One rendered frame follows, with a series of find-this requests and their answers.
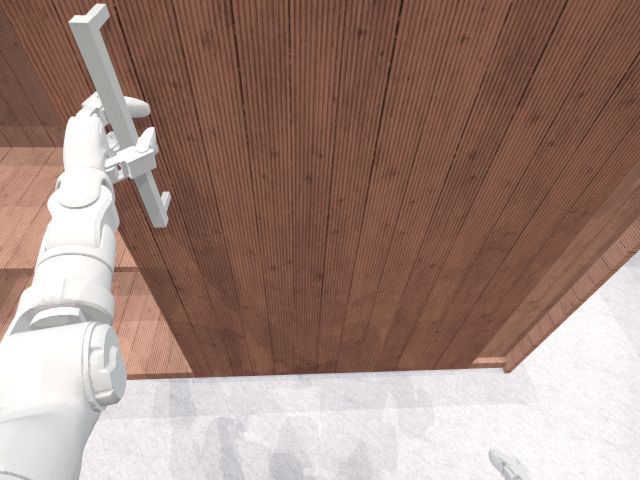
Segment left robot hand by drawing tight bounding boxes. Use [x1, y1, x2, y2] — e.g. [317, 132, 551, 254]
[63, 91, 159, 186]

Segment handle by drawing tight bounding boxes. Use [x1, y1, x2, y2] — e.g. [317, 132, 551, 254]
[68, 4, 171, 228]

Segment wardrobe door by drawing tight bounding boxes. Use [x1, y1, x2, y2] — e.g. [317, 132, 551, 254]
[0, 0, 640, 378]
[477, 161, 640, 358]

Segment left robot forearm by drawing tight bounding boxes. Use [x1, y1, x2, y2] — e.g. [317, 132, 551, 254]
[0, 167, 120, 347]

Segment left robot upper arm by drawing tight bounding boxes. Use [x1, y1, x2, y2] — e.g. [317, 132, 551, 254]
[0, 321, 127, 480]

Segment right robot hand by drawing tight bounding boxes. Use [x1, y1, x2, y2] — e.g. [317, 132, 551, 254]
[488, 449, 532, 480]

